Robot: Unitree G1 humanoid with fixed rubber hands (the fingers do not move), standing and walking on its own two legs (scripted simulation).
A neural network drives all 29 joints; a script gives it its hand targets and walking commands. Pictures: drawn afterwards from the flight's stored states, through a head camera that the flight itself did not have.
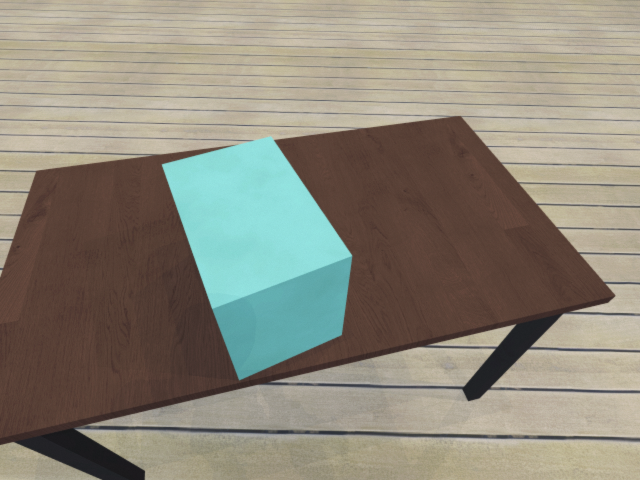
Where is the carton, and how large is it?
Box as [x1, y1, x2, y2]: [162, 136, 351, 379]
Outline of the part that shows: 270,136 162,164 213,312 239,379 340,335 342,329 350,269 350,253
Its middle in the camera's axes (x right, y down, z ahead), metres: -0.10 +0.02 +0.63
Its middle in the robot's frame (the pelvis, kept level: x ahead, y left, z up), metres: +0.45 +0.10 -0.02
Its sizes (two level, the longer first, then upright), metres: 0.285 0.182 0.218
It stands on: a table, 0.63 m high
